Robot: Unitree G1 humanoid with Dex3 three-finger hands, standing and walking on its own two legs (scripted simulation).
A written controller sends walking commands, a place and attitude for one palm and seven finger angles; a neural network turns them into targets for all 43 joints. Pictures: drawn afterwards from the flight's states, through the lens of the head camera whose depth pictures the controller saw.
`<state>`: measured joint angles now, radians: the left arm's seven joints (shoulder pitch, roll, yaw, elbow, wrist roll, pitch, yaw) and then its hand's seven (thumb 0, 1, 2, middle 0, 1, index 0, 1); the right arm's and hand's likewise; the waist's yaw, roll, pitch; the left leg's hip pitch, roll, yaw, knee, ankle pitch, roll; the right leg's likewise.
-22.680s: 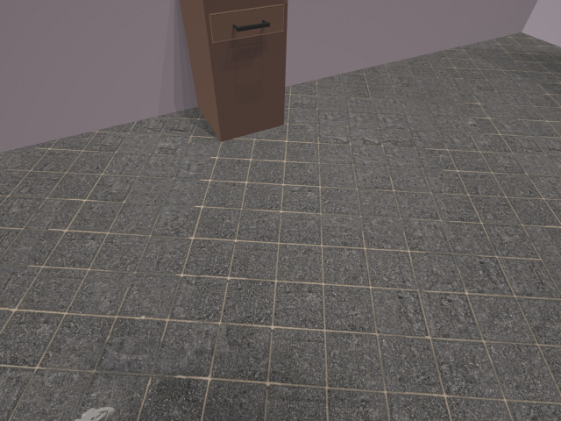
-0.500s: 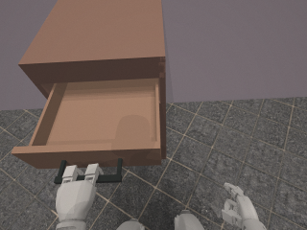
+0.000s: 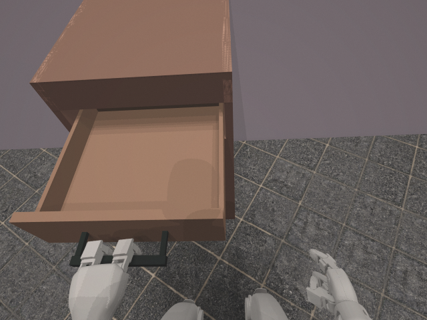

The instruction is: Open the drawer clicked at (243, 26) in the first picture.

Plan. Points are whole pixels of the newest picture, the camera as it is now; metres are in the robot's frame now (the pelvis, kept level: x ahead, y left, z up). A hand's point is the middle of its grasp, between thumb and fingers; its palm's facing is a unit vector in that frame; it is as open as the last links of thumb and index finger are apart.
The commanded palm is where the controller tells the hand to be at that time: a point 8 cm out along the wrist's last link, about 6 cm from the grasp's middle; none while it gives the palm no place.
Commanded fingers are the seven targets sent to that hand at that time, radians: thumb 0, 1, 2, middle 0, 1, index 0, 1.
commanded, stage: pull the drawer open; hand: left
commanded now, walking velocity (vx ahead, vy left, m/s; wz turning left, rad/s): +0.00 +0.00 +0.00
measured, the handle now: (121, 249) +0.25 +0.20 -0.02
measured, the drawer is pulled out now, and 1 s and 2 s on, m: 0.28 0.30 0.30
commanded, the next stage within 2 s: open the thumb to release the handle in 0.62 s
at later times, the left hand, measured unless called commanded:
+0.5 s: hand (113, 302) +0.16 +0.20 -0.04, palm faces -0.06 -0.11 -0.99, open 5.7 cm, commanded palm +0.11 +0.21 +0.00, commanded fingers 0.00 0.90 0.90 -0.40 -1.35 -0.40 -1.35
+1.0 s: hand (107, 291) +0.18 +0.22 -0.04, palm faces -0.02 -0.07 -1.00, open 7.5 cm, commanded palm +0.14 +0.22 +0.00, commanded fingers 0.00 -0.15 0.45 -0.32 -1.24 -0.32 -1.24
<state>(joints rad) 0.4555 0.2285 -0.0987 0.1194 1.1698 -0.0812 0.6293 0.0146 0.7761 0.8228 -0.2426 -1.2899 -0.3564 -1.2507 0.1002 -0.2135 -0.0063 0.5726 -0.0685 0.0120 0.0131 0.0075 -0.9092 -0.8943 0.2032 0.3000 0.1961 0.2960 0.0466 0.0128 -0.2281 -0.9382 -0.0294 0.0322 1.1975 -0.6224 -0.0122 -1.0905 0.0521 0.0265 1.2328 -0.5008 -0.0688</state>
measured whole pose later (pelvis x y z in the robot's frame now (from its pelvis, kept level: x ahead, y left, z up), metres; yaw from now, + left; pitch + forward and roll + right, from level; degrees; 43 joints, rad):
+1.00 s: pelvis -0.01 +0.00 +0.00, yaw +1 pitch +20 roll +3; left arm 0.37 0.23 -0.11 0.18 1.13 0.00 0.65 0.00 0.43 0.70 -0.33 -1.29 -0.38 -1.29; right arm 0.09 -0.23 -0.02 0.61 -0.06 0.02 -0.03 0.01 -0.91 -0.89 0.20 0.30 0.20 0.30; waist 0.06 0.02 -0.21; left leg -0.97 -0.04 0.00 1.22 -0.61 -0.02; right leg -1.10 0.04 0.00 1.24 -0.49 -0.07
